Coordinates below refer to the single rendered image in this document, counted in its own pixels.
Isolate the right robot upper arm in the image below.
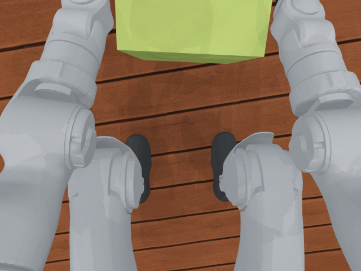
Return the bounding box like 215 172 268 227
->
288 107 361 271

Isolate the carton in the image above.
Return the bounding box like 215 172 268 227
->
115 0 272 64

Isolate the robot right forearm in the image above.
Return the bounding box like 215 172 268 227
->
270 0 361 117

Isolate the robot left forearm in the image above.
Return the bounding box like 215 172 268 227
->
0 0 114 156

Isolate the left robot thigh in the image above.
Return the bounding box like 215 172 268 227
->
69 148 141 271

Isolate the right robot thigh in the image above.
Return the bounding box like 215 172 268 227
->
227 144 305 271

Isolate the left robot upper arm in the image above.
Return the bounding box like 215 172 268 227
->
0 95 97 271

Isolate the robot thigh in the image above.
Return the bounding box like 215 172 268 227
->
69 148 141 271
227 144 305 271

